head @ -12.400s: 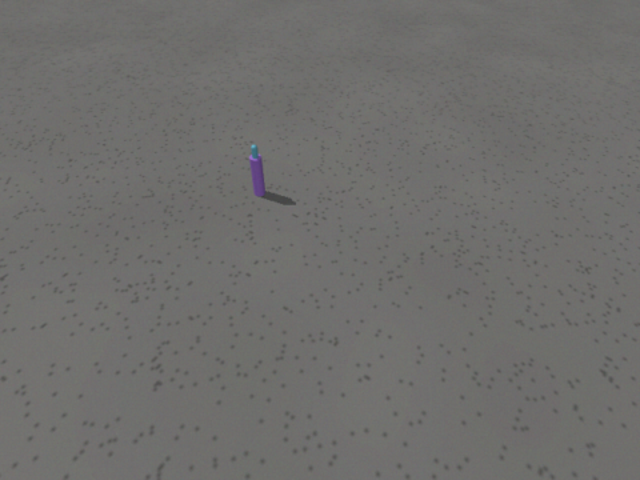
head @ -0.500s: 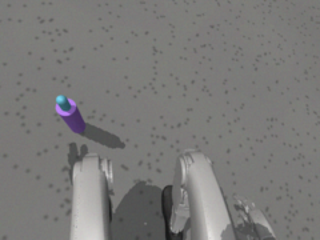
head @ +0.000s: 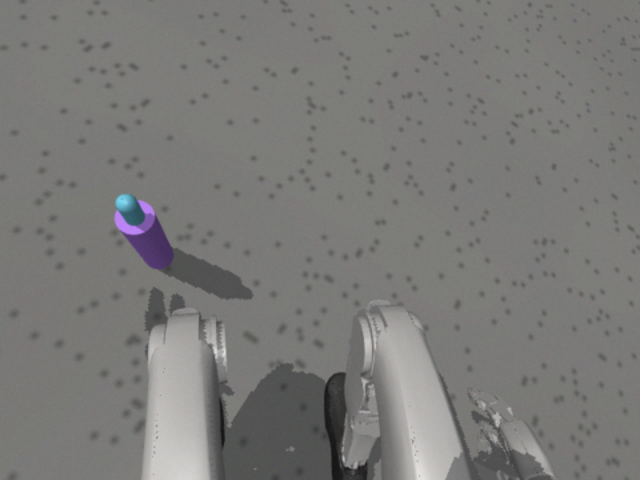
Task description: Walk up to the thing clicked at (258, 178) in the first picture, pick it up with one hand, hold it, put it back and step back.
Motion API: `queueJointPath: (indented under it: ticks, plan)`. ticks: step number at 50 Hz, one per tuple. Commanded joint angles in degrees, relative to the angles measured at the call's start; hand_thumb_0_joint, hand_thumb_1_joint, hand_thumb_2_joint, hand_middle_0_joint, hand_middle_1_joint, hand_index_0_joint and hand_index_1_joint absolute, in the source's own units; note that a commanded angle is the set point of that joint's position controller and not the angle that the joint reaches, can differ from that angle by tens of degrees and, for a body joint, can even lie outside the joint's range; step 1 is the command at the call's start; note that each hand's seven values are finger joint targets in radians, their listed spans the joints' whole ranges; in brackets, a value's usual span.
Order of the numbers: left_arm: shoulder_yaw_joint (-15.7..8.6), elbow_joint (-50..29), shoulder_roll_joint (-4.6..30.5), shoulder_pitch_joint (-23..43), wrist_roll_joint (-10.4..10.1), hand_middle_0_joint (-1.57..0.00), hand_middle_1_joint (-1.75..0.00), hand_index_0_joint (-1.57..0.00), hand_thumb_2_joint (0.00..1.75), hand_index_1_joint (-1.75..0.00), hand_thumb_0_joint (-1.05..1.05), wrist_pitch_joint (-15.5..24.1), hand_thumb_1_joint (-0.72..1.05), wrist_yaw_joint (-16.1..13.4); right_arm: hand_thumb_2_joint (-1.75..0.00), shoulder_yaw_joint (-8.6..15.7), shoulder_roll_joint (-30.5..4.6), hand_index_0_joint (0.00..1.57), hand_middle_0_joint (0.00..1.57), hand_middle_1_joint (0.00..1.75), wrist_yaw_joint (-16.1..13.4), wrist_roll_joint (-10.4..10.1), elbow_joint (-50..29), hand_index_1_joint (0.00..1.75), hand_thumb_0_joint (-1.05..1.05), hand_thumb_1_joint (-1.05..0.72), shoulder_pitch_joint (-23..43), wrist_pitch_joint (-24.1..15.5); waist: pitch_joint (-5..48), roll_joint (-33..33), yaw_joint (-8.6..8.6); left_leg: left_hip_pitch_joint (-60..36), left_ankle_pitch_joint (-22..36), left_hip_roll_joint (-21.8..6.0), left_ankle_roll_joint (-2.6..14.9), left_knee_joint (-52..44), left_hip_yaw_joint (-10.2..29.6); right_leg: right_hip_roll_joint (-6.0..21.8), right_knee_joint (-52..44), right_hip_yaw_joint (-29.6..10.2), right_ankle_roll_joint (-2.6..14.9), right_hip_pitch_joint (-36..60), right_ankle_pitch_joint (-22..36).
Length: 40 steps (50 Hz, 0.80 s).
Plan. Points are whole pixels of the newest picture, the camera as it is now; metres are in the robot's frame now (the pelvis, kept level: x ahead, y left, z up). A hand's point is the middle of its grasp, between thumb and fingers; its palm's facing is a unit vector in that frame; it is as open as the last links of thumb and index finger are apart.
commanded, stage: go down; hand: left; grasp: from the side
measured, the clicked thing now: (145, 233) +0.47 +0.24 -0.26
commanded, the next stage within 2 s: none
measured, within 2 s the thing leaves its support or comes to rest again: neither
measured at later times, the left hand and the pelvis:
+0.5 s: hand out of the picture +0.40 +0.43 +0.05, palm faces +0.17 -0.98 -0.06, open 17.5 cm; pelvis +0.00 +0.00 +0.00, yaw +0 degrees
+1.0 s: hand out of the picture +0.40 +0.43 +0.05, palm faces +0.17 -0.98 -0.05, open 17.5 cm; pelvis +0.00 +0.00 +0.00, yaw +0 degrees
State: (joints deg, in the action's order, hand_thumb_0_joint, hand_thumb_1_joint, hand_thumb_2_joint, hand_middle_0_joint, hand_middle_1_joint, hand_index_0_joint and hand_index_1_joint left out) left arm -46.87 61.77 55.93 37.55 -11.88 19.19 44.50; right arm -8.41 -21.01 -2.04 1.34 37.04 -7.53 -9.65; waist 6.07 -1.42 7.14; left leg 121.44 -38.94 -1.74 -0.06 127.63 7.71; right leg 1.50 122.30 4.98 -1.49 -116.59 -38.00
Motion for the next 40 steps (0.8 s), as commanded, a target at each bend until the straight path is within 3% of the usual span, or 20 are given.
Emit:
queueJointPath:
  ticks: [1, 6, 10, 13, 18, 24, 30, 33, 38, 40]
  plan:
    - [-2.9, -9.7, 23.2, 11.5, -2.2, -0.06, -0.07, -0.05, 0.06, -0.07, 0.0, 3.2, -0.56, 0.3, -0.9, 5.2, -14.0, 0.2, 0.2, 0.3, -0.9, -0.2, -2.8, 0.3, 0.0, -0.91, -7.0, -1.5, 31.4, 16.6, -1.97, -28.9, 5.7, 0.2, 1.35, -18.5, -1.7, -2.1, -11.1, 1.6, 3.77, 12.4, 5.2]
    - [-2.8, -11.0, 23.9, 13.5, -2.6, -0.06, -0.06, -0.06, 0.06, -0.07, 0.0, 3.8, -0.57, 0.8, -0.9, 5.1, -14.1, 0.2, 0.2, 0.3, -1.0, 0.0, -2.5, 0.3, 0.0, -0.91, -7.5, -1.7, 33.4, 17.5, -1.61, -29.4, 6.9, 0.3, 1.39, -17.8, -2.2, -2.1, -11.7, 1.4, 3.73, 14.0, 6.1]
    - [-3.5, -14.1, 25.4, 14.6, -2.3, -0.07, -0.07, -0.06, 0.06, -0.07, 0.0, 3.7, -0.57, 0.9, -0.9, 5.1, -14.3, 0.2, 0.2, 0.3, -1.1, 0.1, -2.5, 0.3, 0.0, -0.91, -8.3, -1.5, 37.0, 21.1, -2.37, -34.1, 10.0, 0.2, 0.75, -18.6, -1.7, -1.9, -10.8, 1.5, 3.96, 13.9, 8.0]
    - [-4.2, -13.6, 25.9, 14.0, -2.4, -0.07, -0.06, -0.06, 0.05, -0.07, 0.0, 3.3, -0.57, 0.6, -0.9, 5.0, -14.2, 0.2, 0.2, 0.3, -1.1, 0.0, -2.5, 0.3, 0.0, -0.91, -8.3, -1.2, 36.8, 21.1, -2.79, -34.3, 11.1, 0.3, 0.72, -18.7, -1.6, -1.8, -10.7, 1.5, 4.04, 13.5, 8.3]
    - [-5.0, -11.8, 26.1, 12.1, -2.6, -0.07, -0.06, -0.06, 0.05, -0.07, 0.0, 3.4, -0.58, 0.5, -0.9, 4.8, -14.2, 0.2, 0.2, 0.3, -1.1, -0.2, -2.8, 0.3, 0.0, -0.91, -7.0, -1.1, 33.0, 19.7, -3.12, -31.4, 6.9, 0.3, 1.0, -19.6, -1.4, -1.9, -11.0, 1.5, 3.91, 12.2, 5.6]
    - [-4.4, -8.7, 23.1, 10.2, -4.0, -0.07, -0.06, -0.06, 0.04, -0.06, 0.0, 3.8, -0.58, 1.6, -0.9, 4.5, -13.8, 0.2, 0.2, 0.3, -0.9, -0.2, -3.3, 0.3, 0.0, -0.91, -7.0, -1.5, 31.7, 14.0, -1.76, -26.4, 7.5, 0.6, 1.77, -17.3, -2.6, -2.3, -12.1, 1.4, 3.54, 14.8, 6.1]
    - [-4.3, -12.6, 24.8, 13.9, -4.2, -0.06, -0.06, -0.06, 0.05, -0.06, 0.0, 4.7, -0.56, 1.8, -0.9, 4.9, -14.4, 0.2, 0.2, 0.3, -1.1, -0.1, -2.9, 0.3, 0.0, -0.91, -7.0, -1.8, 34.8, 17.0, -2.15, -29.6, 6.6, 0.4, 1.45, -17.6, -2.5, -2.3, -11.8, 1.3, 3.65, 14.4, 5.6]
    - [-5.1, -14.6, 25.8, 14.4, -4.1, -0.06, -0.06, -0.05, 0.06, -0.07, 0.0, 4.5, -0.56, 1.5, -0.9, 4.9, -14.0, 0.2, 0.2, 0.3, -1.3, 0.1, -2.6, 0.3, 0.0, -0.91, -7.7, -1.7, 38.1, 18.9, -2.77, -31.4, 9.2, 0.5, 1.16, -17.5, -3.1, -2.2, -11.7, 1.0, 3.64, 16.9, 7.5]
    - [-4.8, -15.0, 26.7, 14.5, -2.7, -0.07, -0.06, -0.05, 0.06, -0.07, 0.0, 3.5, -0.55, 0.6, -0.9, 5.1, -14.2, 0.2, 0.2, 0.3, -1.4, 0.1, -2.4, 0.3, 0.0, -0.91, -7.7, -1.3, 36.4, 20.7, -3.23, -32.7, 8.0, 0.3, 0.91, -19.2, -2.0, -2.1, -11.0, 1.2, 4.01, 13.7, 6.5]
    - [-4.5, -13.1, 25.0, 13.1, -2.8, -0.07, -0.05, -0.05, 0.06, -0.06, 0.0, 3.1, -0.56, 0.6, -0.9, 5.0, -14.2, 0.2, 0.2, 0.3, -1.4, 0.1, -2.6, 0.3, 0.0, -0.91, -7.4, -1.2, 35.6, 20.5, -3.17, -33.0, 9.3, 0.3, 0.81, -19.2, -1.6, -2.1, -10.7, 1.5, 4.08, 12.9, 7.3]
